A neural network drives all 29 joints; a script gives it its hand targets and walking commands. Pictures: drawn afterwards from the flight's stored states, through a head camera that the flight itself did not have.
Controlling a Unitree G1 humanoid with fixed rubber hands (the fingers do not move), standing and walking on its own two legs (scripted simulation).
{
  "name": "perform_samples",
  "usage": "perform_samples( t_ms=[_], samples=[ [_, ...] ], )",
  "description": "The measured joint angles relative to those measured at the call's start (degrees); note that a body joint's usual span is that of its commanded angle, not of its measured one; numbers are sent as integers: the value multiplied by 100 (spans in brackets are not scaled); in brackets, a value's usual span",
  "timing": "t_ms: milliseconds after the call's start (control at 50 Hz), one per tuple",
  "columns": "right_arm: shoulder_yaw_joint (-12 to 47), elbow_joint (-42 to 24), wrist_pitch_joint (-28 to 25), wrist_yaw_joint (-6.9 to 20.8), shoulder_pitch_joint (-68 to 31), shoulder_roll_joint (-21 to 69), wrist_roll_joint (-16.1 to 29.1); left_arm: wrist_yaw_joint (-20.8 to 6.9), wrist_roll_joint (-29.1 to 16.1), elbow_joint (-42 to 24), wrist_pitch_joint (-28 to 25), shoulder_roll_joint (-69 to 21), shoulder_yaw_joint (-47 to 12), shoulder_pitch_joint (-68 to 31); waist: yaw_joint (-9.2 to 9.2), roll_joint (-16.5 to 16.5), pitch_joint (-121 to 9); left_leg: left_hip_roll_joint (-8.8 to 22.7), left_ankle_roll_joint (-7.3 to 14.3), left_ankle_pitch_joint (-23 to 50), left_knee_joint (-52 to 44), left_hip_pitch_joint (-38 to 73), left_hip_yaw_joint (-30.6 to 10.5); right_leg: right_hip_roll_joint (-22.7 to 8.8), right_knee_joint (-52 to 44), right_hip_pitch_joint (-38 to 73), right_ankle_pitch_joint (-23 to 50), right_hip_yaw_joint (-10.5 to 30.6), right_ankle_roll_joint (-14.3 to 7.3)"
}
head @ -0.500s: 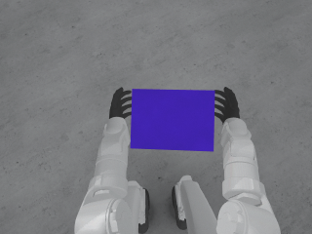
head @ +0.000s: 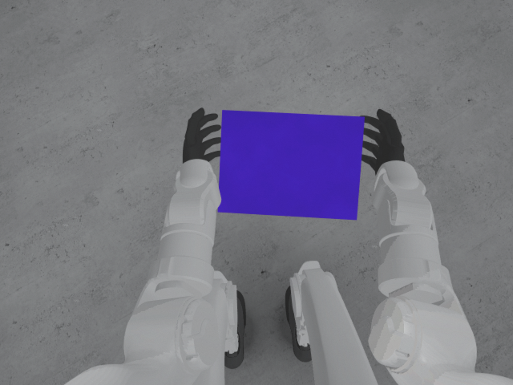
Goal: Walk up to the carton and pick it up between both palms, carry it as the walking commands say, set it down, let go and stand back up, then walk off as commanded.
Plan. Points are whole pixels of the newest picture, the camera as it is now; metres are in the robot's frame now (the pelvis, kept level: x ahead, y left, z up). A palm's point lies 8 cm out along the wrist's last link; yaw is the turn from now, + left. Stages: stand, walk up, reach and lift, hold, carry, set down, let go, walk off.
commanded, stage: set down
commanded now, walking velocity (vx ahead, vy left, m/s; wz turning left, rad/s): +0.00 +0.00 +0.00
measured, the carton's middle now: (285, 166) +0.46 -0.07 -0.16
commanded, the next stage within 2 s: none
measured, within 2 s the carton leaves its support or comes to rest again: neither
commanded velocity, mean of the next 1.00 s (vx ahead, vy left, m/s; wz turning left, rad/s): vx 0.00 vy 0.00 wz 0.00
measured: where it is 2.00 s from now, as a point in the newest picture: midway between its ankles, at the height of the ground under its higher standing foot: (267, 338)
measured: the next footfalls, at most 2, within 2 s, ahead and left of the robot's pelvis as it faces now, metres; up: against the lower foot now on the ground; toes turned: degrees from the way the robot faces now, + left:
none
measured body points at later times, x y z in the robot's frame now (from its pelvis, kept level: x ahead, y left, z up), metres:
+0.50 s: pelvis -0.02 +0.00 -0.07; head +0.26 -0.04 +0.28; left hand +0.49 +0.06 -0.16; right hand +0.46 -0.23 -0.16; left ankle +0.08 +0.10 -0.53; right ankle +0.08 -0.10 -0.53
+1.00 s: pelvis -0.02 -0.01 -0.13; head +0.30 -0.06 +0.18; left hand +0.51 +0.06 -0.25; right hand +0.48 -0.24 -0.25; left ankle +0.08 +0.10 -0.53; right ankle +0.08 -0.10 -0.53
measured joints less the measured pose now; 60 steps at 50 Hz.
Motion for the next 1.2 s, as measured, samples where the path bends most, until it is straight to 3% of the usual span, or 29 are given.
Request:
perform_samples(
  t_ms=[540, 880, 1200],
  samples=[
    [105, 462, 168, 1, -1231, -516, 78, 115, -114, 334, 64, 339, 211, -1188, -18, 39, 486, -39, -52, -160, 1395, -1580, 61, -11, 1430, -1604, -162, -35, -61],
    [428, 615, 86, -189, -1762, -810, 386, 107, -442, 523, -42, 680, 60, -1707, 14, 38, 929, -93, -200, -307, 2146, -2322, 30, 15, 2210, -2397, -278, -89, -167],
    [769, 1095, -61, -167, -2424, -1305, 765, 191, -738, 835, -129, 995, -191, -2264, -25, 25, 1680, -109, -207, -411, 2866, -2734, 100, 0, 2942, -2824, -371, -96, -186]
  ],
)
